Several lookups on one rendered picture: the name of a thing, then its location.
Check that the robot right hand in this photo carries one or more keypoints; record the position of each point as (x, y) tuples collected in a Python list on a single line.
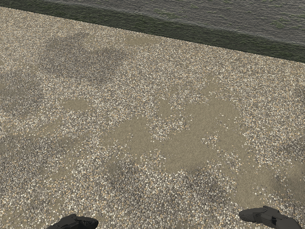
[(270, 217)]

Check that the robot left hand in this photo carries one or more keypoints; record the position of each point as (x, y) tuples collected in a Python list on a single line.
[(74, 222)]

